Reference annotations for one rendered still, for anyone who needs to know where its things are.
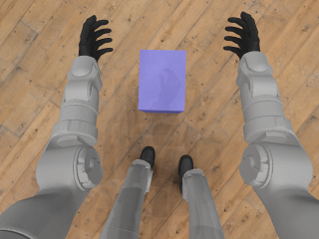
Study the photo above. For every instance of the robot right upper arm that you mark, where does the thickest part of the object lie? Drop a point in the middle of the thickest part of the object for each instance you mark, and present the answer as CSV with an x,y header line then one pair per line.
x,y
280,175

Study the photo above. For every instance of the robot left hand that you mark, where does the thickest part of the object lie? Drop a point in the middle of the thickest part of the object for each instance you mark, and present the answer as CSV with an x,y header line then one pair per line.
x,y
88,46

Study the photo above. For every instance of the right robot shin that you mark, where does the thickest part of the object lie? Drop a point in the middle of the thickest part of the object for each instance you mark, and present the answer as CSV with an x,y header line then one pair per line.
x,y
195,171

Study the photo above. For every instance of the robot left upper arm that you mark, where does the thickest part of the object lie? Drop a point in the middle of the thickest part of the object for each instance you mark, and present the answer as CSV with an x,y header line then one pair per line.
x,y
65,176

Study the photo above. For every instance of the left robot thigh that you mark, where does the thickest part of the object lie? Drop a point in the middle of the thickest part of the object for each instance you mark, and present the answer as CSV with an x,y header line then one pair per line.
x,y
125,218

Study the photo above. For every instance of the robot left forearm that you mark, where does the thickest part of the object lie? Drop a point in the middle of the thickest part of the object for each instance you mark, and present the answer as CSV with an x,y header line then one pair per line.
x,y
79,108

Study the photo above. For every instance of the robot right forearm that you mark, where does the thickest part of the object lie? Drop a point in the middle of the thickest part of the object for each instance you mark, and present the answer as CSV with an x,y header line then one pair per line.
x,y
264,117

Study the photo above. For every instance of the robot right hand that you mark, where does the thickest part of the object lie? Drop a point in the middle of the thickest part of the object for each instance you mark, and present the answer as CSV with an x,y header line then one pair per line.
x,y
249,41

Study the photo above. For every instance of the carton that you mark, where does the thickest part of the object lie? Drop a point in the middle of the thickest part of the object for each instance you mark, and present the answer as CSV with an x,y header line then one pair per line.
x,y
162,81

